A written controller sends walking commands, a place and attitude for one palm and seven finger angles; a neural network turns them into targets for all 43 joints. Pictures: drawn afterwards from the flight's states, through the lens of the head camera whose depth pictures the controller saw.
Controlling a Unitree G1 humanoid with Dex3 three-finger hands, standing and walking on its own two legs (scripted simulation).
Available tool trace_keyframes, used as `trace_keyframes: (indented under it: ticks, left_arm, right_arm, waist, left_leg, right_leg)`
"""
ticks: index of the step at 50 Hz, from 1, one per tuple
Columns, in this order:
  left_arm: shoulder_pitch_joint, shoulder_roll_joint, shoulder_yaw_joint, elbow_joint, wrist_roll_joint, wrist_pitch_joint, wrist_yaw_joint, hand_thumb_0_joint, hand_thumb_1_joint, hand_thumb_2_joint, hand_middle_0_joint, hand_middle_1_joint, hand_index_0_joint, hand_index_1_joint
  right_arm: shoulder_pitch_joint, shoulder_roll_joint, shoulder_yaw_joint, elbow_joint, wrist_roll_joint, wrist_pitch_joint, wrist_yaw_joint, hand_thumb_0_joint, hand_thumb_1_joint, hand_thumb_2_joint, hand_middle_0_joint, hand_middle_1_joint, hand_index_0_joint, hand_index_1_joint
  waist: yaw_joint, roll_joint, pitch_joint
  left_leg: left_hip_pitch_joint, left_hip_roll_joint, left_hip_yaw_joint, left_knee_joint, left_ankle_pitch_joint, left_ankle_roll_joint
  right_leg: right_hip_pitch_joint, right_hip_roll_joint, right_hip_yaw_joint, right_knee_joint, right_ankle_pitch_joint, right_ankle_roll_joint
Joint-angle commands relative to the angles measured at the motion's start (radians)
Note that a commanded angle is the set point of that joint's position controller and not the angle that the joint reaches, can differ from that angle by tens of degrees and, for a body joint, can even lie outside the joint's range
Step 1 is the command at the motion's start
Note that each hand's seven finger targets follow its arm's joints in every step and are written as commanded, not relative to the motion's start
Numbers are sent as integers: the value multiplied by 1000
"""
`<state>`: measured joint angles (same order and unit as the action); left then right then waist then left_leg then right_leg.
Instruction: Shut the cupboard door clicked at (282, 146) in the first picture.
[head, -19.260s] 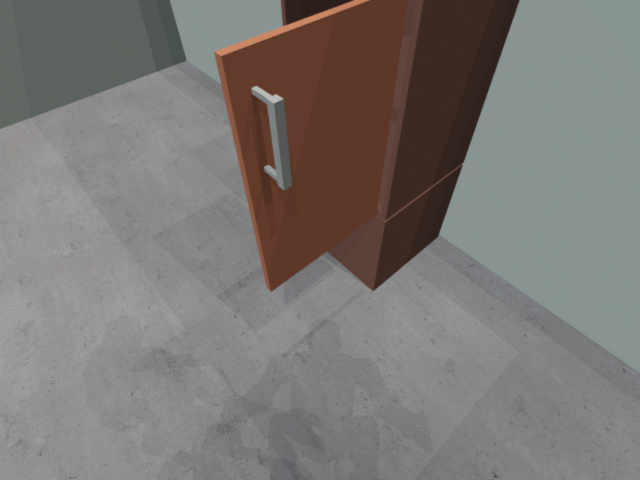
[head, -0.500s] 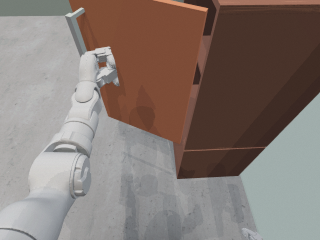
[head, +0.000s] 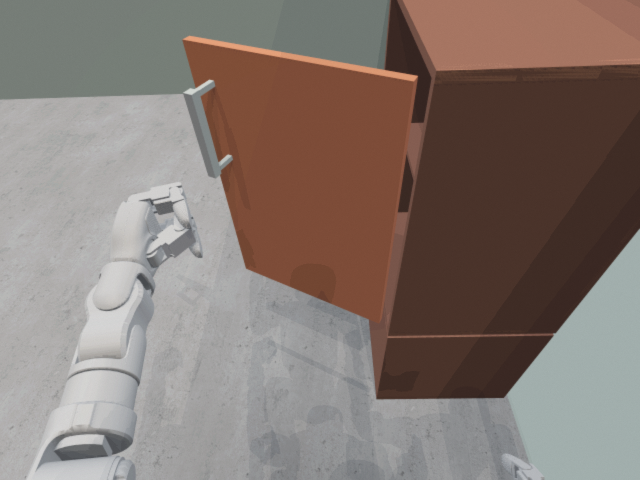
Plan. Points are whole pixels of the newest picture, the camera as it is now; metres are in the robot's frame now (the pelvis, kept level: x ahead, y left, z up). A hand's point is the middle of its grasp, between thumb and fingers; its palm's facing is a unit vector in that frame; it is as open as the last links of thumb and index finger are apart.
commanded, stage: draw the hand back to the body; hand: left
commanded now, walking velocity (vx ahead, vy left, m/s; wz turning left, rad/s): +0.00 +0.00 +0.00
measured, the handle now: (211, 131) +0.66 +0.22 +0.11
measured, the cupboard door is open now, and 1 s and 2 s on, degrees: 63 63 63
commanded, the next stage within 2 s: step back with the hand held close in 1.04 s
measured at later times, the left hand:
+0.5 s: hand (73, 316) +0.24 +0.25 +0.16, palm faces +0.38 -0.86 -0.33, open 4.8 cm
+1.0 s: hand (25, 359) +0.20 +0.27 +0.16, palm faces +0.47 -0.79 -0.39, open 7.4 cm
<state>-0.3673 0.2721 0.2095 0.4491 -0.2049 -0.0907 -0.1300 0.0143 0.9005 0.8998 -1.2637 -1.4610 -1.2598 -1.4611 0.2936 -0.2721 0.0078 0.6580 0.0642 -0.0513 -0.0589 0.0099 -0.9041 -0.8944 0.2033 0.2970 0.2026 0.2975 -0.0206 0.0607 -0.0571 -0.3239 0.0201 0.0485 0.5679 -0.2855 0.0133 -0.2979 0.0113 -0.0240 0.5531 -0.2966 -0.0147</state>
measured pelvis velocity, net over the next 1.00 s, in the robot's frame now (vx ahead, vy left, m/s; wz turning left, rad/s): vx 0.01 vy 0.00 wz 0.02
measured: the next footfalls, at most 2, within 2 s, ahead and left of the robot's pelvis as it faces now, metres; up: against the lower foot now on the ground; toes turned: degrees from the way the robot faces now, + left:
none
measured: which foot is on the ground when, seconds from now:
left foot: down 0.00-1.00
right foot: down 0.00-1.00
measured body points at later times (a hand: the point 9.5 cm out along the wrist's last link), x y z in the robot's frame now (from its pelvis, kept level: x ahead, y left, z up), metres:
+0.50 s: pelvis +0.02 +0.01 +0.01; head +0.00 -0.02 +0.46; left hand +0.22 +0.30 +0.18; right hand +0.22 -0.19 -0.08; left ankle +0.01 +0.11 -0.73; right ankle -0.01 -0.11 -0.73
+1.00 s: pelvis +0.01 +0.00 +0.01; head -0.01 -0.02 +0.46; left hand +0.16 +0.31 +0.19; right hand +0.21 -0.21 -0.08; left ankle +0.01 +0.11 -0.73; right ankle -0.01 -0.11 -0.73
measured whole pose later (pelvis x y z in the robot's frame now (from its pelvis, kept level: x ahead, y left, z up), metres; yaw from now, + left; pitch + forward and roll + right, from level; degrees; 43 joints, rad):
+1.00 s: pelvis +0.01 +0.00 +0.01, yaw +1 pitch -4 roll +0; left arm 0.45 0.33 0.33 -0.35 -0.08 -0.08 0.10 0.01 0.89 0.90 -0.22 -0.31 -0.21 -0.31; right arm 0.18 -0.23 0.01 0.64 0.01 -0.07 -0.08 0.01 -0.90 -0.89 0.20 0.30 0.20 0.30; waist 0.07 0.07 0.01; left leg -0.10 0.00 0.03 0.40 -0.23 0.02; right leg -0.06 0.00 -0.04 0.38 -0.25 -0.01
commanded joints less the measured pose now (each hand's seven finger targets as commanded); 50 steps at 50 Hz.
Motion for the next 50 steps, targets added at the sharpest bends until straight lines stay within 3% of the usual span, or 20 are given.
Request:
trace_keyframes:
  ticks: [1,2,8,9,10,11,12,14,16,18,19,22,27,32,33,35,40,46,47,50]
  left_arm:
    - [-144,157,-17,-397,76,-64,129,0,900,900,-1080,-1260,-1080,-1260]
    - [-118,172,-13,-432,85,-63,147,0,900,900,-1053,-1230,-1053,-1230]
    - [-7,212,37,-645,120,-54,198,0,900,900,-887,-1050,-887,-1050]
    - [32,189,23,-674,120,-49,201,0,900,900,-860,-1020,-860,-1020]
    - [57,201,37,-688,123,-44,204,0,900,900,-832,-990,-832,-990]
    - [90,181,25,-708,123,-40,205,0,900,900,-805,-960,-805,-960]
    - [139,185,27,-722,123,-36,205,0,900,900,-777,-930,-777,-930]
    - [196,175,30,-781,125,-32,207,0,900,900,-723,-870,-723,-870]
    - [259,179,46,-810,127,-26,212,0,900,900,-668,-810,-668,-810]
    - [333,202,81,-838,127,-22,215,0,900,900,-613,-750,-613,-750]
    - [365,195,82,-860,128,-22,216,0,900,900,-585,-720,-585,-720]
    - [481,232,145,-876,124,-15,221,0,900,900,-502,-630,-502,-630]
    - [621,273,220,-975,124,-26,231,0,900,900,-365,-480,-365,-480]
    - [769,293,281,-1026,119,-36,241,0,900,900,-228,-330,-228,-330]
    - [786,292,290,-1041,118,-41,242,0,900,900,-200,-300,-200,-300]
    - [739,256,244,-1035,126,-44,244,0,900,900,-200,-300,-200,-300]
    - [696,247,229,-980,132,-48,252,0,900,900,-200,-300,-200,-300]
    - [708,274,257,-1029,131,-62,254,0,900,900,-200,-300,-200,-300]
    - [728,292,276,-1018,131,-60,254,0,900,900,-200,-300,-200,-300]
    - [732,269,262,-1017,127,-59,250,0,900,900,-200,-300,-200,-300]
  right_arm:
    - [-163,-81,-21,-177,-8,-43,-21,0,-900,-900,200,300,200,300]
    - [-169,-82,-22,-177,-7,-33,-23,0,-900,-900,200,300,200,300]
    - [-207,-64,-8,-183,-25,-15,-24,0,-900,-900,200,300,200,300]
    - [-207,-58,-7,-185,-30,-14,-23,0,-900,-900,200,300,200,300]
    - [-213,-59,-5,-187,-31,-13,-21,0,-900,-900,200,300,200,300]
    - [-217,-54,-5,-188,-34,-11,-19,0,-900,-900,200,300,200,300]
    - [-215,-58,-6,-191,-37,-8,-18,0,-900,-900,200,300,200,300]
    - [-229,-52,-4,-197,-40,-7,-17,0,-900,-900,200,300,200,300]
    - [-231,-52,-4,-200,-44,-6,-14,0,-900,-900,200,300,200,300]
    - [-233,-55,-3,-203,-48,-5,-12,0,-900,-900,200,300,200,300]
    - [-235,-51,-5,-205,-49,-4,-12,0,-900,-900,200,300,200,300]
    - [-240,-53,-8,-205,-53,2,-11,0,-900,-900,200,300,200,300]
    - [-245,-49,-14,-206,-55,-13,-12,0,-900,-900,200,300,200,300]
    - [-242,-48,-25,-202,-51,-33,-13,0,-900,-900,200,300,200,300]
    - [-241,-45,-24,-205,-50,-37,-15,0,-900,-900,200,300,200,300]
    - [-234,-51,-25,-193,-52,-47,-19,0,-900,-900,200,300,200,300]
    - [-229,-58,-32,-177,-52,-63,-32,0,-900,-900,200,300,200,300]
    - [-238,-51,-29,-179,-56,-76,-32,0,-900,-900,200,300,200,300]
    - [-235,-53,-29,-173,-58,-77,-30,0,-900,-900,200,300,200,300]
    - [-240,-43,-25,-179,-56,-75,-27,0,-900,-900,200,300,200,300]
  waist:
    - [23,-84,-131]
    - [23,-107,-126]
    - [34,18,-137]
    - [34,23,-134]
    - [37,1,-124]
    - [37,19,-116]
    - [40,-12,-101]
    - [43,27,-99]
    - [47,9,-84]
    - [55,-16,-82]
    - [57,5,-87]
    - [68,-38,-60]
    - [84,18,-68]
    - [90,-7,-29]
    - [92,6,-28]
    - [75,8,10]
    - [72,-54,28]
    - [87,11,-21]
    - [91,6,-15]
    - [87,22,23]
  left_leg:
    - [168,-18,-24,-148,121,25]
    - [182,-13,-22,-158,129,26]
    - [288,-13,-20,-203,242,17]
    - [299,-13,-25,-205,274,14]
    - [303,-12,-25,-211,276,13]
    - [306,-11,-26,-213,288,10]
    - [300,-11,-29,-217,294,11]
    - [317,-9,-28,-218,318,8]
    - [317,-7,-35,-223,324,4]
    - [309,-9,-35,-222,336,6]
    - [308,-9,-33,-220,349,4]
    - [282,-10,-32,-218,339,6]
    - [275,-9,-32,-208,360,4]
    - [251,-5,-31,-206,335,5]
    - [247,-5,-30,-209,319,5]
    - [246,-7,-31,-216,286,6]
    - [254,-8,-30,-225,220,18]
    - [262,-14,-28,-222,242,16]
    - [252,-12,-30,-222,243,14]
    - [242,-10,-26,-228,230,9]
  right_leg:
    - [74,-9,15,-157,159,7]
    - [95,-8,11,-171,159,6]
    - [167,-4,4,-201,263,-1]
    - [186,-4,-2,-195,287,-3]
    - [181,0,-4,-205,288,-1]
    - [193,-2,-5,-205,295,-4]
    - [206,-3,-6,-213,294,-3]
    - [208,-3,-8,-212,309,-3]
    - [205,0,-13,-216,305,-2]
    - [219,-2,-14,-219,321,0]
    - [230,-5,-13,-213,329,-2]
    - [239,-8,-14,-220,326,1]
    - [247,-12,-15,-212,330,2]
    - [225,-12,-19,-217,297,7]
    - [221,-14,-18,-217,281,7]
    - [185,-13,-22,-223,244,8]
    - [159,-14,-17,-238,177,11]
    - [204,-17,-7,-234,210,6]
    - [210,-15,-4,-242,211,6]
    - [195,-16,-5,-245,199,6]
